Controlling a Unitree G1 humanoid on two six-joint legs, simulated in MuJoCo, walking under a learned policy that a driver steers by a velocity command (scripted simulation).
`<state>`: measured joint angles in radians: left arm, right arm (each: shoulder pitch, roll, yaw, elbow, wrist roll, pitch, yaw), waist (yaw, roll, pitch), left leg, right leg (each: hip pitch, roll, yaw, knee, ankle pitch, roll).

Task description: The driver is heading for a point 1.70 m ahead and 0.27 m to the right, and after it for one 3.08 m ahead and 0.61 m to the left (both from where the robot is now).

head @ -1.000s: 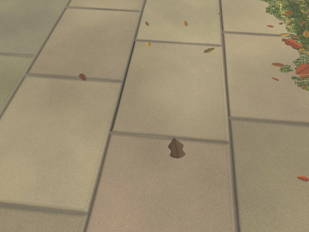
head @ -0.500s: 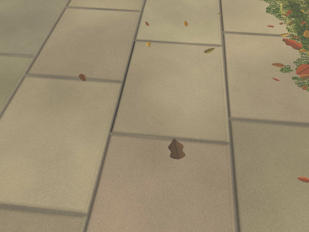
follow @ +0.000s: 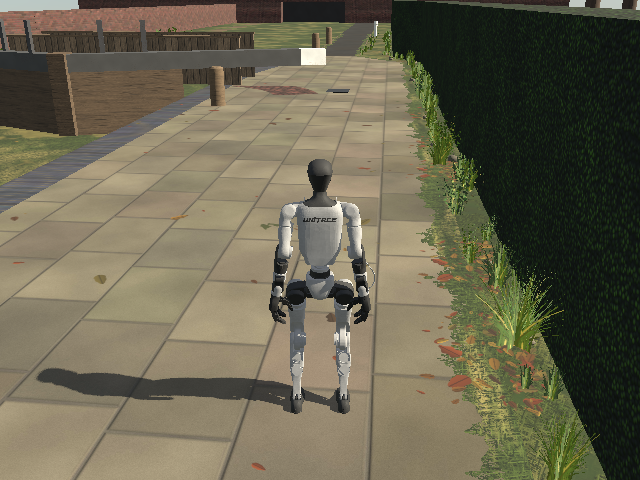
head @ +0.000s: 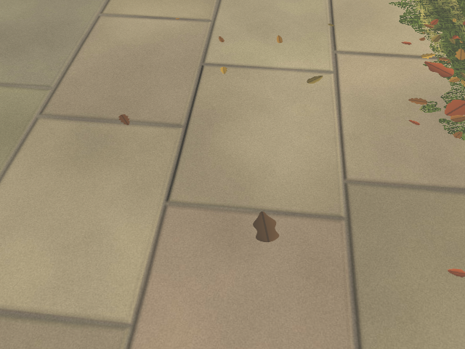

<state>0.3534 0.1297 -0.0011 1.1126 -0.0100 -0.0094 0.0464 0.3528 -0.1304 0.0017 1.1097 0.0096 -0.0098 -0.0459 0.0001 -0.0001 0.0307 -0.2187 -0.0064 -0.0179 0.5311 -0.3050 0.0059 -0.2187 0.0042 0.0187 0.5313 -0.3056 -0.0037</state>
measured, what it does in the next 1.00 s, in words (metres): walks ahead: left foot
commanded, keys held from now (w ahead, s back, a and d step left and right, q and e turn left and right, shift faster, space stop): w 1.00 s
